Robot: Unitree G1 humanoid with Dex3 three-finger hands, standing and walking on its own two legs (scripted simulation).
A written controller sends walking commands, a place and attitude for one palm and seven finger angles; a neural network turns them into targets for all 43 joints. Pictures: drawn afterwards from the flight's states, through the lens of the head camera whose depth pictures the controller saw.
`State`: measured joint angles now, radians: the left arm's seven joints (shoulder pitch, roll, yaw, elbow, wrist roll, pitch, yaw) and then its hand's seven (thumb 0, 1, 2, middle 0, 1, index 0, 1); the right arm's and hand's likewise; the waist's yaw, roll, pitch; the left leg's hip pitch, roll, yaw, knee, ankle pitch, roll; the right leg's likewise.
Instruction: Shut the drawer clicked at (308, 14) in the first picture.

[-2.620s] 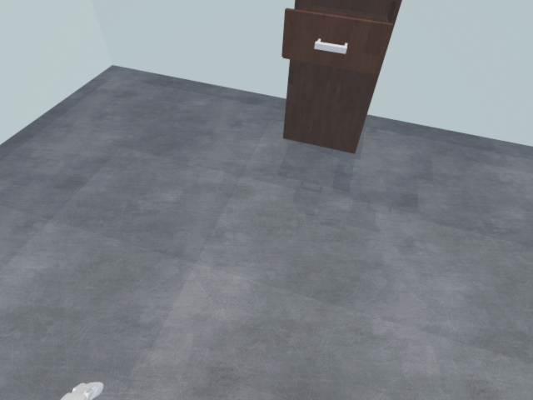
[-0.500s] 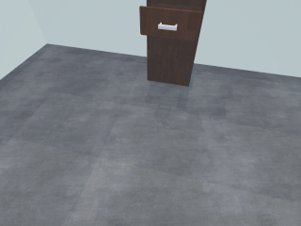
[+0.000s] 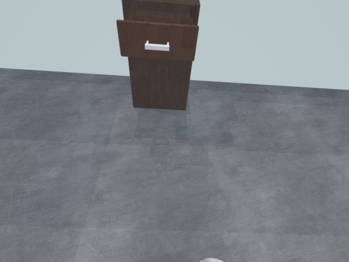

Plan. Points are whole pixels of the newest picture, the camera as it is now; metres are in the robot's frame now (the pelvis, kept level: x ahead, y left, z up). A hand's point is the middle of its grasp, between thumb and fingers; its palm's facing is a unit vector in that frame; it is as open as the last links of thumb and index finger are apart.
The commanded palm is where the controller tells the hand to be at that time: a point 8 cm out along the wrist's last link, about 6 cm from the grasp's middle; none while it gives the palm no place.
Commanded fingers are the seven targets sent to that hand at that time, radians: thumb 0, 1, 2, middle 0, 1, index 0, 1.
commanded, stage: walk to a spot facing it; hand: left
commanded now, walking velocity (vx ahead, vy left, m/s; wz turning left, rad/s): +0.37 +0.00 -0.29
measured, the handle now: (157, 45) +1.09 +0.16 -0.04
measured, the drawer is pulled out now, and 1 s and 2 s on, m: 0.29 0.29 0.29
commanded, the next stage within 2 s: turn to face it in 0.96 s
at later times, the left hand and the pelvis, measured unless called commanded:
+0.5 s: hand (128, 213) +0.28 +0.15 -0.17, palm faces -0.06 -0.97 -0.21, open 7.1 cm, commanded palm none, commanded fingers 0.00 0.90 0.90 -0.20 -0.30 -0.20 -0.30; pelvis +0.21 -0.04 +0.00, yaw -5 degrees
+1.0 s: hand (136, 154) +0.49 +0.17 -0.17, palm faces -0.20 -0.97 -0.16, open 7.3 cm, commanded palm none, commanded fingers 0.00 0.90 0.90 -0.20 -0.30 -0.20 -0.30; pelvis +0.41 +0.00 +0.01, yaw -16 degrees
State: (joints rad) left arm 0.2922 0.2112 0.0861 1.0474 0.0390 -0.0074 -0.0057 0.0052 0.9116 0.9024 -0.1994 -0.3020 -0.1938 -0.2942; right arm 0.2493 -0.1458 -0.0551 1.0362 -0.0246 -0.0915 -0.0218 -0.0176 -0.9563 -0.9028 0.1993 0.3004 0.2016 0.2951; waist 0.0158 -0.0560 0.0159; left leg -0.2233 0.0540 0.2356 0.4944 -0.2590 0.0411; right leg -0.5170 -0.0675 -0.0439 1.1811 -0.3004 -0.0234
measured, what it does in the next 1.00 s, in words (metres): walks ahead, turning right: right foot, then left foot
